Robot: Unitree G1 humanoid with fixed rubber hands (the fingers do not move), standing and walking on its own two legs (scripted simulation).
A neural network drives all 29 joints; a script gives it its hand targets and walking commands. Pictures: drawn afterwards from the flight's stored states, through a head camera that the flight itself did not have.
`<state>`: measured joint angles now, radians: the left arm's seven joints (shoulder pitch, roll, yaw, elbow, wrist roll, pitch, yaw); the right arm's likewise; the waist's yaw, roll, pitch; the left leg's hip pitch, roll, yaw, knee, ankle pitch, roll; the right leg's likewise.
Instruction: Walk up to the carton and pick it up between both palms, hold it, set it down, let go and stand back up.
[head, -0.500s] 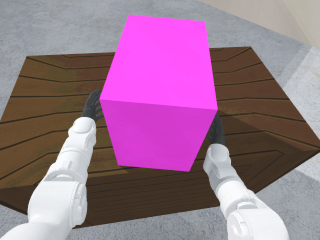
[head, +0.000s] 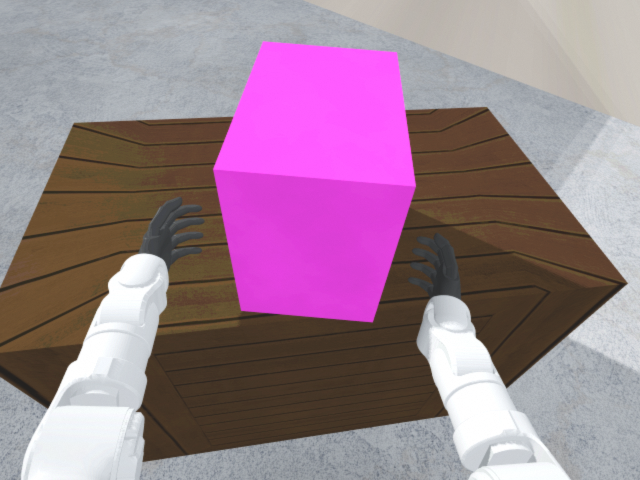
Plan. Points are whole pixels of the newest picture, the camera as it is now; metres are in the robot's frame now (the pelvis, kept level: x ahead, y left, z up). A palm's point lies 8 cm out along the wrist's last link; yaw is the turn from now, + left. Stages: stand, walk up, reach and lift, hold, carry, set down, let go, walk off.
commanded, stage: set down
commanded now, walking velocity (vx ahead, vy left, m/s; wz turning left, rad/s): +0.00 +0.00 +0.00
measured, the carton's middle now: (318, 182) +0.52 -0.01 +0.07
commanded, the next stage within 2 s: none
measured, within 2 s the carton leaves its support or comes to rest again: neither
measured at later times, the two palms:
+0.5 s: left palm (125, 321) +0.31 +0.23 +0.05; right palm (466, 347) +0.25 -0.18 +0.04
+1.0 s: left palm (110, 379) +0.24 +0.24 +0.03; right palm (477, 397) +0.20 -0.18 +0.02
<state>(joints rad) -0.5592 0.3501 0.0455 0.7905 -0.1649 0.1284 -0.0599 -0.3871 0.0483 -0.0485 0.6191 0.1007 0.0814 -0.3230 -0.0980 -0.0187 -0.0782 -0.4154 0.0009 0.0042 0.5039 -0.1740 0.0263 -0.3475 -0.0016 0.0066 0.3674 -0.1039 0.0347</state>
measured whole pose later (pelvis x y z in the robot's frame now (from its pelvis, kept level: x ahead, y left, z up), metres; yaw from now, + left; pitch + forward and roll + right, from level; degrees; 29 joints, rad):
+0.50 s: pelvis +0.03 +0.00 +0.00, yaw +0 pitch +2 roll -2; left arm 0.00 0.40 0.05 0.14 -0.20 0.29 -0.09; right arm 0.15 0.05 0.01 0.03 0.11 0.23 -0.28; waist -0.06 -0.02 -0.05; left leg -0.31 0.00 0.00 0.50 -0.22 0.03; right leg -0.24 0.00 0.01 0.37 -0.15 0.03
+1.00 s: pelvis +0.04 -0.01 +0.00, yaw +0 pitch +0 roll -2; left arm 0.30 0.40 0.05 -0.09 -0.20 0.27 -0.09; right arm 0.48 0.05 0.05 -0.16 0.11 0.22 -0.24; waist -0.01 -0.02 -0.02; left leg -0.25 0.00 0.00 0.48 -0.23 0.03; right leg -0.19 0.00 0.01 0.37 -0.18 0.03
